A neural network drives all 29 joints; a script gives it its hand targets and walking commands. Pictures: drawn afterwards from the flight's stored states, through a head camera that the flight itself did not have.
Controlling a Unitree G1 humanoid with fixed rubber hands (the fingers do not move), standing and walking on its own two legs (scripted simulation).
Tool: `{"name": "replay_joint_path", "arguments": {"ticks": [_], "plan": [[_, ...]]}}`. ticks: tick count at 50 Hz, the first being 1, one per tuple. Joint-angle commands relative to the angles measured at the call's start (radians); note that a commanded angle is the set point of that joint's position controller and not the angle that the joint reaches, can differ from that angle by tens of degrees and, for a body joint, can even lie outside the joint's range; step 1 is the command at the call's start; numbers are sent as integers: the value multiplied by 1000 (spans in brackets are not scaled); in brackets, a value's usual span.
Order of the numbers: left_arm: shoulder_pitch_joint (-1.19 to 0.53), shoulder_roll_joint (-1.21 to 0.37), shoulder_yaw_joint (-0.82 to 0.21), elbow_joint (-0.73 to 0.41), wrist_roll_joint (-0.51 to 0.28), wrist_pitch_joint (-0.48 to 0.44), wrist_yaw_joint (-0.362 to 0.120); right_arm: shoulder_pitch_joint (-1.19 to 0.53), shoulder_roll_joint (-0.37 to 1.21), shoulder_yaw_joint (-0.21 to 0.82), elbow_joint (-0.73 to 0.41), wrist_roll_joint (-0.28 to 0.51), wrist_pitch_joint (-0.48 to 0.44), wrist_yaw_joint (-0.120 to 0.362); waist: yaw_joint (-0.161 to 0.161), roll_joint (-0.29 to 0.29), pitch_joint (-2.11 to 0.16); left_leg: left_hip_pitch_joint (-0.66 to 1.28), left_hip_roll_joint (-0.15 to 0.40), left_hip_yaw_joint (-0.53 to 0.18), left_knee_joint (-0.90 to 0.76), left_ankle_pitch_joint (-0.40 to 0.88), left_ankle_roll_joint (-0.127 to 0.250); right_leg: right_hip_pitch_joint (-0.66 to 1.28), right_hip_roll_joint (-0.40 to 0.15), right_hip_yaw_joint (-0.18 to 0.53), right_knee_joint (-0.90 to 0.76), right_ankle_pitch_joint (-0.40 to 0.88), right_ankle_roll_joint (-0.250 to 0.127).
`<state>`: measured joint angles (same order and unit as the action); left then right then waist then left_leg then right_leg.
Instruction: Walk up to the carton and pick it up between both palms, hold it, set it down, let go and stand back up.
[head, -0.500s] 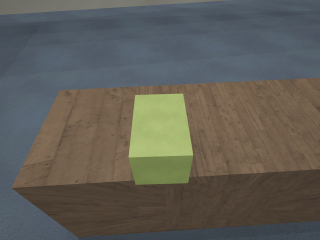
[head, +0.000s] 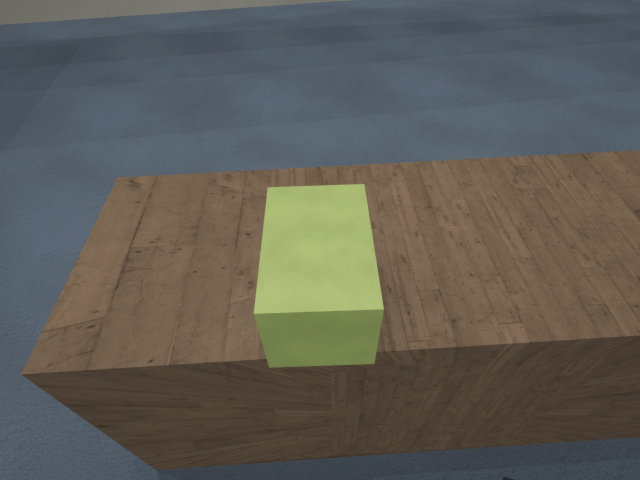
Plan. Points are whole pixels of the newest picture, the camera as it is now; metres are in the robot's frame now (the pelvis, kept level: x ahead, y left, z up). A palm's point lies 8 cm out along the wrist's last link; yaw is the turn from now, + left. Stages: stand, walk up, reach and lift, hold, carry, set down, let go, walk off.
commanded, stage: stand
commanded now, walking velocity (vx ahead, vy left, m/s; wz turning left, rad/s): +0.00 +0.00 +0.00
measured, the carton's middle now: (318, 271) +0.44 +0.02 -0.04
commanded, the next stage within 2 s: none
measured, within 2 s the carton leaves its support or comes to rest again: neither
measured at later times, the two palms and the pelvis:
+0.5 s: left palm out of the picture +0.05 +0.29 -0.11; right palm out of the picture +0.08 -0.26 -0.13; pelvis +0.00 +0.00 +0.00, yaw +0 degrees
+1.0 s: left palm out of the picture +0.06 +0.29 -0.11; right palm out of the picture +0.10 -0.26 -0.13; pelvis +0.00 +0.00 +0.00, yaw +0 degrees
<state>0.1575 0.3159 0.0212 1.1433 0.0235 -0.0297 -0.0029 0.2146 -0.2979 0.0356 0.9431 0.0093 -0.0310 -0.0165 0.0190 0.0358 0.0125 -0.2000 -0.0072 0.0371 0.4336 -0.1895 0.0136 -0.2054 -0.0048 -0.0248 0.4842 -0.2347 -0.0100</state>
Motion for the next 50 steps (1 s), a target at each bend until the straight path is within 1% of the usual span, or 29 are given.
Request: {"name": "replay_joint_path", "arguments": {"ticks": [1,2,3,5,6,7,8,9,11,12,14,15,16,17,19,20,21,22,25,27,29,30,34,38,41,44,46,48,50], "plan": [[-33,215,14,-32,-10,-33,12,-47,-252,-73,30,-20,-4,-6,-34,-78,29,56,129,-123,-105,3,28,-8,-141,184,-214,44,-29],[-76,215,16,-45,-9,-26,7,-62,-260,-73,22,-31,-13,-10,-29,-3,79,18,126,-129,-111,-43,37,-39,-136,196,-223,-19,-35],[-86,236,17,-47,-12,-19,9,-71,-262,-80,31,-30,-7,2,-42,-91,70,18,130,-137,-128,-25,31,-20,-119,149,-210,-10,-19],[-70,281,39,-51,-11,-18,9,-77,-237,-67,10,-24,-13,2,-19,-59,72,30,134,-119,-118,2,16,-50,-125,180,-241,-14,-10],[-103,283,41,-43,-12,-19,16,-87,-266,-85,24,-23,-10,2,-36,10,53,15,127,-127,-104,-10,15,-21,-125,187,-224,-29,-23],[-73,256,25,-50,-7,-21,15,-77,-281,-80,29,-11,3,-6,-25,-52,35,14,131,-134,-114,-41,19,2,-126,166,-213,-18,-24],[-77,246,22,-45,-15,-19,22,-55,-249,-73,21,-20,0,4,-46,-17,19,45,130,-121,-118,-61,24,-43,-132,195,-211,-44,-31],[-83,209,16,-62,-16,-16,14,-103,-241,-77,17,-27,0,3,-19,-49,53,5,125,-130,-129,-52,28,-1,-122,181,-214,-21,-29],[-73,223,20,-42,-16,-20,17,-100,-253,-64,17,-15,-6,6,-22,-74,11,49,130,-141,-138,-27,24,-4,-118,159,-198,5,-17],[-111,265,26,-61,-9,-21,16,-84,-229,-71,31,-25,-5,2,-26,-24,78,9,120,-119,-109,-33,28,-52,-123,189,-223,-48,-18],[-70,248,25,-54,-11,-18,13,-52,-212,-54,42,-15,-6,5,-32,-68,68,20,133,-125,-122,-30,23,-47,-132,202,-210,-60,-30],[-62,257,25,-53,-21,-16,5,-49,-201,-44,45,-18,-5,7,-19,-20,58,27,135,-133,-119,-49,30,-27,-127,183,-207,-41,-28],[-62,236,22,-49,-17,-18,8,-37,-182,-45,33,-20,-3,5,-57,-37,40,50,131,-136,-134,-19,28,-30,-115,177,-189,-35,-26],[-54,238,23,-47,-13,-18,3,-48,-232,-54,48,-18,-7,-1,-22,2,32,35,140,-140,-132,-47,21,-13,-120,182,-197,2,-26],[-72,268,32,-31,-7,-15,13,-32,-274,-69,56,-19,-4,-1,-31,-68,51,19,127,-132,-151,-22,21,9,-115,164,-192,-21,-25],[-57,213,14,-48,-21,-14,12,-89,-275,-70,20,-13,-11,2,-14,-9,52,32,135,-132,-121,-16,34,-8,-136,203,-226,25,-32],[-76,257,23,-40,-14,-18,13,-95,-254,-76,31,-16,-12,-1,-31,-101,41,47,136,-143,-141,-8,27,-24,-136,175,-194,26,-36],[-78,279,35,-65,-5,-19,17,-62,-233,-68,39,-19,-15,7,-18,-37,27,30,125,-122,-113,28,28,8,-130,186,-192,55,-39],[-65,230,18,-52,-23,-24,8,-86,-235,-59,36,-29,-7,10,-16,-57,-5,54,131,-139,-126,17,27,21,-127,172,-176,114,-39],[-99,263,23,-57,-18,-16,13,-112,-255,-76,18,-19,-4,0,-27,-1,45,10,140,-138,-122,7,28,-5,-132,166,-210,53,-25],[-90,234,24,-43,-11,-18,16,-86,-242,-65,29,-13,-8,-2,-35,-5,44,31,129,-133,-120,34,30,12,-121,168,-204,99,-32],[-48,230,11,-35,-23,-23,8,-126,-279,-83,25,-23,-11,2,-7,-34,-28,76,138,-141,-129,28,25,26,-128,164,-194,77,-31],[-122,257,29,-69,-8,-15,18,-98,-214,-65,26,-17,-3,3,-39,-89,16,68,138,-136,-135,6,26,-21,-124,166,-205,23,-29],[-93,257,23,-47,-18,-16,7,-89,-250,-74,53,-20,-7,7,-28,-7,16,19,132,-141,-132,1,23,29,-136,160,-186,68,-29],[-94,220,18,-63,-14,-21,6,-105,-246,-68,37,-12,-10,5,-21,-125,45,36,132,-129,-119,-25,16,-36,-136,180,-232,1,-33],[-116,265,27,-47,-13,-18,14,-135,-215,-63,37,-17,-9,12,-32,-5,-7,68,131,-133,-119,-7,20,-16,-128,166,-211,-17,-16],[-125,275,38,-67,-3,-14,12,-112,-203,-53,42,-15,-13,11,-46,-63,-2,58,132,-122,-112,8,14,7,-116,160,-195,4,-20],[-60,238,24,-61,-20,-20,10,-82,-234,-65,46,-23,-10,6,-20,-19,-18,62,133,-138,-147,12,29,52,-124,159,-165,90,-29],[-110,210,14,-59,-13,-20,14,-143,-230,-70,14,-9,-7,1,-27,-58,-19,84,142,-122,-124,78,21,51,-120,156,-195,161,-27]]}}
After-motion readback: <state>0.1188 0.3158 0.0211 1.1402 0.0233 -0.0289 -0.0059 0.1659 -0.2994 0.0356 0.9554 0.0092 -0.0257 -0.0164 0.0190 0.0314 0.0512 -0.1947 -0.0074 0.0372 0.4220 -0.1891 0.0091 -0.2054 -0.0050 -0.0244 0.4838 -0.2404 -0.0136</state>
